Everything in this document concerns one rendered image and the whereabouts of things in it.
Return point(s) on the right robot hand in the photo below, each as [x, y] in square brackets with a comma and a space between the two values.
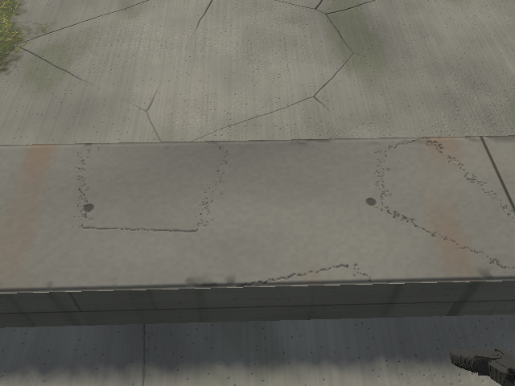
[498, 364]

